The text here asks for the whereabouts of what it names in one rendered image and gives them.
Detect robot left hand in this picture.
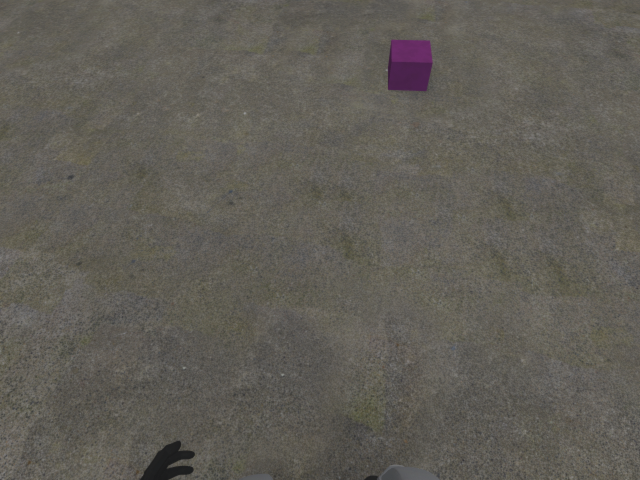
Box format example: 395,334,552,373
140,441,195,480

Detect carton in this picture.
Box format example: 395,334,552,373
388,40,433,91

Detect robot right shin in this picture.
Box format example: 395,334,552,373
379,465,404,477

